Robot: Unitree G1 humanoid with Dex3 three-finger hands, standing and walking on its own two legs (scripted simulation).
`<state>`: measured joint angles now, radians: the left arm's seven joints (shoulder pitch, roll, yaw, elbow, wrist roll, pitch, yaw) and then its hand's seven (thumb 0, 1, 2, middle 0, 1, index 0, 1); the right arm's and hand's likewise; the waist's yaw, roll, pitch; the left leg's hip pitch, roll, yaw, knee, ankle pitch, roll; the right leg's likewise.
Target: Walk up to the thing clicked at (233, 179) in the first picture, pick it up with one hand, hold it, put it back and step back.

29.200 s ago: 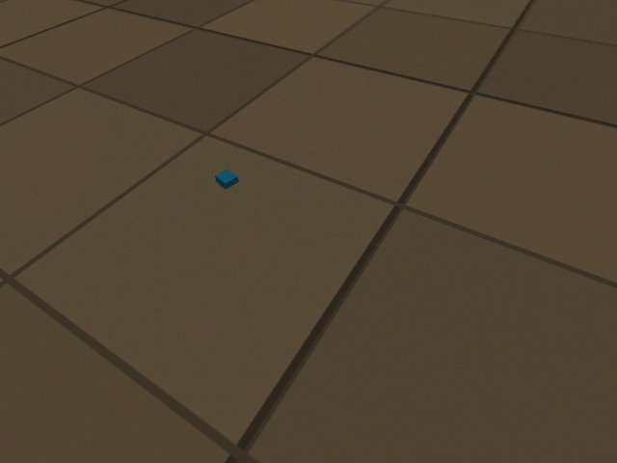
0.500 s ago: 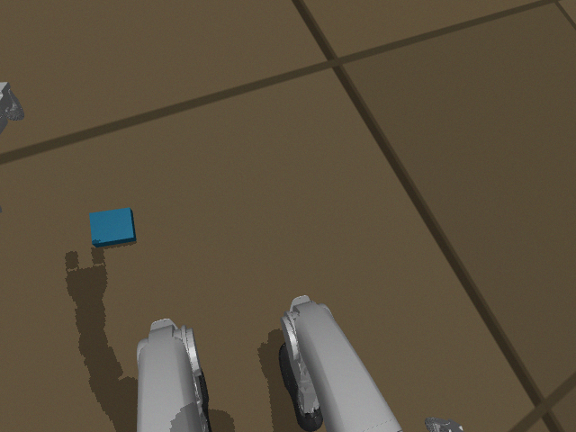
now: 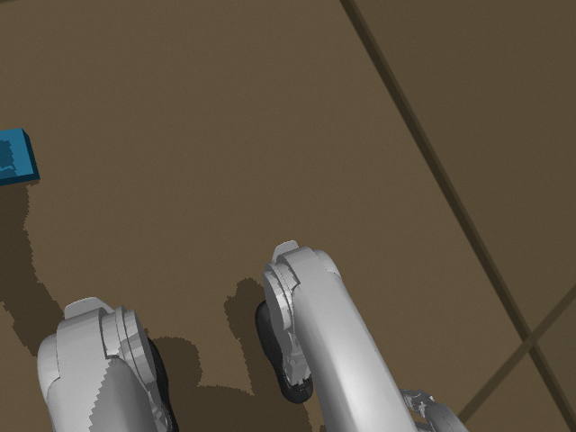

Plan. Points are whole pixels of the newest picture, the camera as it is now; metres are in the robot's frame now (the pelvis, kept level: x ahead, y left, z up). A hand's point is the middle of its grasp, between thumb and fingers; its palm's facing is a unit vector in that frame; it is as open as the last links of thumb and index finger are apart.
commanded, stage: approach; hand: left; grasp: from above
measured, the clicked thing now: out of the picture +0.55 +0.30 -0.35
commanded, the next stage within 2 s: rest palm in 0.86 s
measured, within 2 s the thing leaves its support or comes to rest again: neither
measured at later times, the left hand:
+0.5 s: hand out of the picture +0.54 +0.30 -0.25, palm faces -0.41 -0.05 -0.91, open 14.5 cm
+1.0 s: hand out of the picture +0.53 +0.29 -0.21, palm faces -0.40 -0.03 -0.92, open 13.8 cm
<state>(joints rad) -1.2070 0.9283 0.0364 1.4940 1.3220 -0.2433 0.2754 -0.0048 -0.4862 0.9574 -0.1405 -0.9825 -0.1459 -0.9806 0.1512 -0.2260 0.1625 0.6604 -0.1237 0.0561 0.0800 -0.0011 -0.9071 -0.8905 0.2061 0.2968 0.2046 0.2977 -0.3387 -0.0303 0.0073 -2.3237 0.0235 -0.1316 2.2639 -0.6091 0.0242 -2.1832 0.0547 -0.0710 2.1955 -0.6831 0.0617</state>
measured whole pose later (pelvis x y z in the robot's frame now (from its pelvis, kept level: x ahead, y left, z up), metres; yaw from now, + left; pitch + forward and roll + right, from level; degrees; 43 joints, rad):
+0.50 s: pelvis +0.01 -0.01 -0.05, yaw -6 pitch +32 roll -13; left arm -1.15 1.07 0.11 1.51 1.30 -0.20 0.39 0.00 -0.59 1.04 -0.10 -0.92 -0.07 -0.95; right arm 0.13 -0.30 0.29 0.61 -0.18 -0.03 0.12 0.00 -0.91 -0.89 0.21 0.30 0.20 0.30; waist -0.39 -0.10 0.13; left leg -2.37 0.05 -0.25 2.47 -0.71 -0.01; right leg -2.23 0.11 -0.16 2.34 -0.72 0.06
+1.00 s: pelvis +0.00 +0.00 -0.04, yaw -4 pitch +31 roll -14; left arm -1.14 0.96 0.01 1.45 1.33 -0.23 0.32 0.00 -0.46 0.94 -0.11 -1.00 -0.14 -0.97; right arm 0.14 -0.29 0.24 0.60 -0.16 0.02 0.12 0.00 -0.91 -0.89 0.21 0.30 0.20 0.30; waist -0.35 -0.08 0.04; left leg -2.37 0.03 -0.24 2.45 -0.66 0.00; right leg -2.20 0.09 -0.15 2.32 -0.70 0.05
